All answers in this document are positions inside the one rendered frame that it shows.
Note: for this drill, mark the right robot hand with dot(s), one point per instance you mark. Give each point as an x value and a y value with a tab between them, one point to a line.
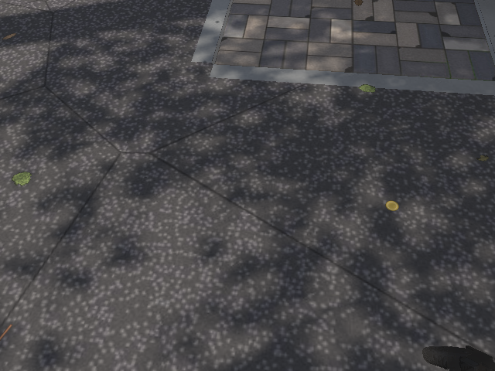
458	359

